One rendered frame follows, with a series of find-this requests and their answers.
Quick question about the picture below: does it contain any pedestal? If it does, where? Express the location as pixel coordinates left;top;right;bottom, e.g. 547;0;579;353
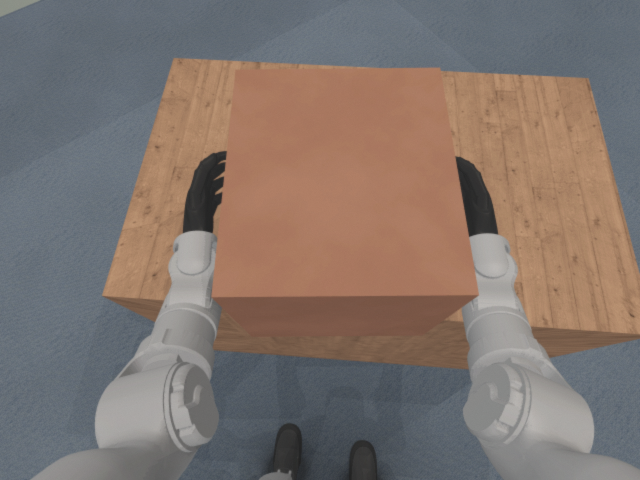
102;58;640;370

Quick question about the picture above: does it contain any robot left upper arm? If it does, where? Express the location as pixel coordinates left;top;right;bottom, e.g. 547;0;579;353
31;361;219;480

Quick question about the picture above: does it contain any robot left hand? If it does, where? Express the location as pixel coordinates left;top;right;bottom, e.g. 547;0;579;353
183;151;227;233

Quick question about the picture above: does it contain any left robot foot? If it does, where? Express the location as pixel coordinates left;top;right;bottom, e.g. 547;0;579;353
273;423;302;480

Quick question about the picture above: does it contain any robot foot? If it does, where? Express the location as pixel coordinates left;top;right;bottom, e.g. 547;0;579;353
349;440;377;480
273;423;302;480

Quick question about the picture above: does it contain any right robot foot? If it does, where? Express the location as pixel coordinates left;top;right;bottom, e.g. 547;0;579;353
349;440;377;480

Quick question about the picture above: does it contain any robot right hand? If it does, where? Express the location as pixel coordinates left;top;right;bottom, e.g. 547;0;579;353
455;156;498;237

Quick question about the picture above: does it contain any carton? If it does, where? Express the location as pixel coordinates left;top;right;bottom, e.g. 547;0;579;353
211;68;479;337

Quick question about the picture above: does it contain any robot right forearm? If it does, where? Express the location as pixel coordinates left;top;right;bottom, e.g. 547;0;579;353
462;233;594;453

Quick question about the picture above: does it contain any robot right upper arm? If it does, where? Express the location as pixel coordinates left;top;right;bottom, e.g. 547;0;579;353
463;362;640;480

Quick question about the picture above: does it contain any robot left forearm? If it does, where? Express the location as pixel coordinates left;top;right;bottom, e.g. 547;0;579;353
95;231;222;447

